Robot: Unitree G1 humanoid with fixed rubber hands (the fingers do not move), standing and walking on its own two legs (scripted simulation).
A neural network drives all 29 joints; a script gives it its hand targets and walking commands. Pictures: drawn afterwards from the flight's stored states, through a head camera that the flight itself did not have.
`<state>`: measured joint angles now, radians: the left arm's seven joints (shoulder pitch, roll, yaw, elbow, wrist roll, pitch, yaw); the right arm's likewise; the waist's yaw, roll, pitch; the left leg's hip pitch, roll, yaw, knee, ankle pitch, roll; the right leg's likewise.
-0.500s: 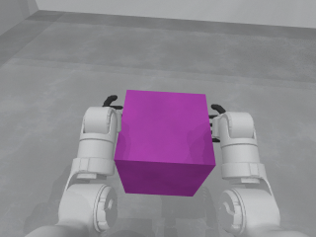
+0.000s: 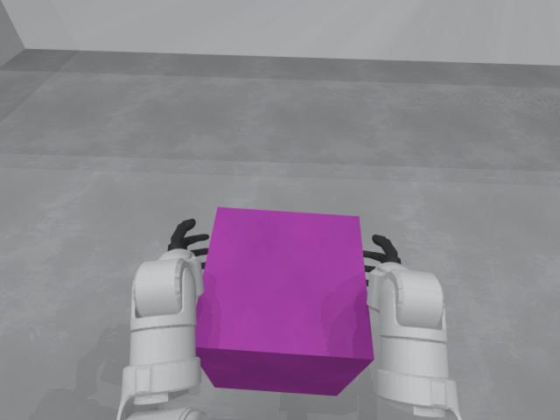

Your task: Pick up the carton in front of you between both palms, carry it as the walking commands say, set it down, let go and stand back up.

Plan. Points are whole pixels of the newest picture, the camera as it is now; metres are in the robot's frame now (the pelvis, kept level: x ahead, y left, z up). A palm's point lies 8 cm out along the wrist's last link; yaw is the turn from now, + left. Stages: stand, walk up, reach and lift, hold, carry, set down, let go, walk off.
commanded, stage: carry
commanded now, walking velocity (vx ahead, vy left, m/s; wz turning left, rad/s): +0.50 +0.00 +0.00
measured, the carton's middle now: (281, 308) +0.31 +0.00 -0.02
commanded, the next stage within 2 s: none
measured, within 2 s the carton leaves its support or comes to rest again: neither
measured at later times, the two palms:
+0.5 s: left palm (215, 171) +0.51 +0.12 +0.09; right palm (373, 178) +0.51 -0.16 +0.08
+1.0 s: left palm (211, 176) +0.53 +0.13 +0.06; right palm (360, 181) +0.53 -0.15 +0.05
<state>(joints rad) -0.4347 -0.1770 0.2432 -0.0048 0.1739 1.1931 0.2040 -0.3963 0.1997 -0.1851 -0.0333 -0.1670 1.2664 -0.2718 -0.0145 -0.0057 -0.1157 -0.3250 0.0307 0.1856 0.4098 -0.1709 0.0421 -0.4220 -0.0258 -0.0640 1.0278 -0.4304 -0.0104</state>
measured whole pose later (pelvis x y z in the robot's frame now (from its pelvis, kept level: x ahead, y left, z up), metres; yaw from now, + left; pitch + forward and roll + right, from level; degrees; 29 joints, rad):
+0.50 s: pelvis +0.22 -0.03 +0.00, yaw +2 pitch +3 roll +0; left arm -0.36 -0.18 0.18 -0.07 0.13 1.17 0.24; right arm -0.34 0.17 -0.15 -0.10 -0.13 1.26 -0.28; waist 0.00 0.03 -0.11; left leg -0.17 0.07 0.12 0.46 -0.34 -0.03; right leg -0.33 -0.04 -0.21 0.46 -0.19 -0.05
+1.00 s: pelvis +0.24 -0.02 -0.01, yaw +3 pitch +3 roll +0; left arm -0.33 -0.17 0.16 0.07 0.19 1.04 0.20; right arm -0.30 0.16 -0.14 0.06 -0.17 1.11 -0.23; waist 0.00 0.01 -0.14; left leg -0.17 0.07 0.16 0.54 -0.42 -0.02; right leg -0.35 -0.06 -0.17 0.59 -0.29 -0.02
